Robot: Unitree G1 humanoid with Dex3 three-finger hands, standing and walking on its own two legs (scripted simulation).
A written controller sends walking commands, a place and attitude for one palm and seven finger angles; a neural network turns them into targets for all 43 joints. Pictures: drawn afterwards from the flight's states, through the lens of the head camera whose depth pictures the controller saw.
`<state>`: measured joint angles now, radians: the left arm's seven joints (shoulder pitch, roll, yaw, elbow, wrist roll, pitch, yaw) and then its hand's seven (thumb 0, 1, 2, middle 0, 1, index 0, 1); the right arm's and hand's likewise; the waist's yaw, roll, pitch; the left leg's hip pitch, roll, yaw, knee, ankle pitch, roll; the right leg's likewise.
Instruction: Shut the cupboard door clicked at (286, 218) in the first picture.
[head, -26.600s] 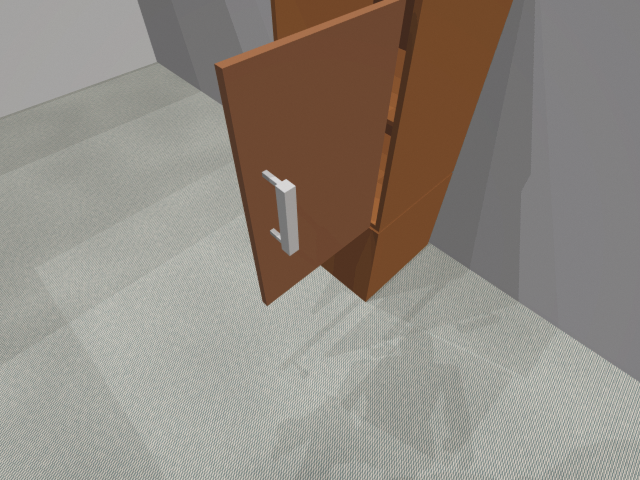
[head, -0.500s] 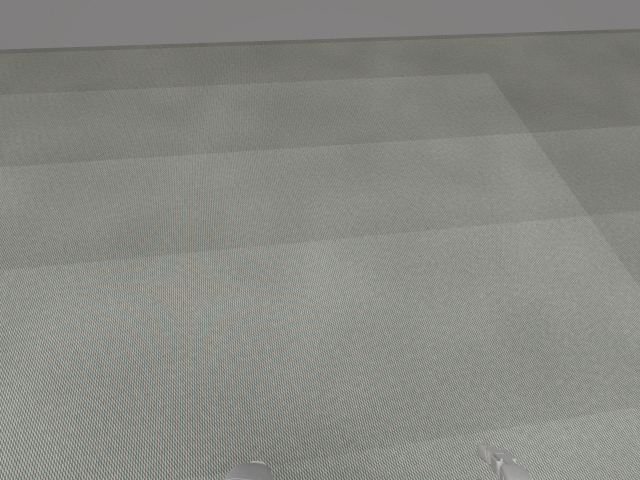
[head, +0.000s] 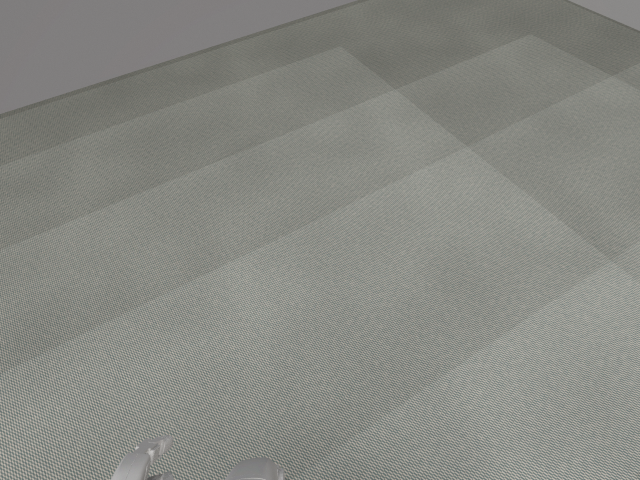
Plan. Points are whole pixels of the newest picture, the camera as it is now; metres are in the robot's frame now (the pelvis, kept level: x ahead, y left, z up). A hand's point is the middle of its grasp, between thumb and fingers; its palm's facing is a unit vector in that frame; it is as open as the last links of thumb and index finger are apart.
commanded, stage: turn to face it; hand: left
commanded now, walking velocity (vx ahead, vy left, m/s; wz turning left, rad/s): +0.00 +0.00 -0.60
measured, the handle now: out of the picture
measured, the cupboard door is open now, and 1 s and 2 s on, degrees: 68 68 68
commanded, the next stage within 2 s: none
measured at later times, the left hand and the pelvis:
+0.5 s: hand (201, 438) +0.19 +0.19 -0.15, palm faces -0.26 -0.94 -0.22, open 7.4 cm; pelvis +0.03 +0.02 +0.01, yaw -18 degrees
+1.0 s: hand (266, 417) +0.22 +0.10 -0.16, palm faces -0.51 -0.83 -0.21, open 7.4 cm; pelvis +0.06 -0.02 +0.01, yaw -34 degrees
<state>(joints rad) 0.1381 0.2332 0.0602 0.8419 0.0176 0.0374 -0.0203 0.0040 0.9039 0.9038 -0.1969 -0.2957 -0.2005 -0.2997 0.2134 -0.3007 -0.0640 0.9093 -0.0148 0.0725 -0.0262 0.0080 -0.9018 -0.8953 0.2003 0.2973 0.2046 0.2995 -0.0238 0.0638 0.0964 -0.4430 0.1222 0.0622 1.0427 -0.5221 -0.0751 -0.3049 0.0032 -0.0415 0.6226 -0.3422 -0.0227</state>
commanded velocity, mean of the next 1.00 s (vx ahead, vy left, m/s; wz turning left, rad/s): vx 0.00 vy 0.00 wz -0.60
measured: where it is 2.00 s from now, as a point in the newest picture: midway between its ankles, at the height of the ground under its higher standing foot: outside the picture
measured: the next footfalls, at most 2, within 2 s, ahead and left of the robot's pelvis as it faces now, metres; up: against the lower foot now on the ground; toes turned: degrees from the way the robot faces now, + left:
left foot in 0.26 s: +0.10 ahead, +0.14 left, +0.00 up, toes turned -5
right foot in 0.62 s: +0.01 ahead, -0.12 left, +0.00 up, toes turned -28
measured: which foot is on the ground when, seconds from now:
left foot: up 0.00-0.24, down 0.26-0.62, up 0.64-1.00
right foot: down 0.00-0.26, up 0.28-0.60, down 0.62-1.00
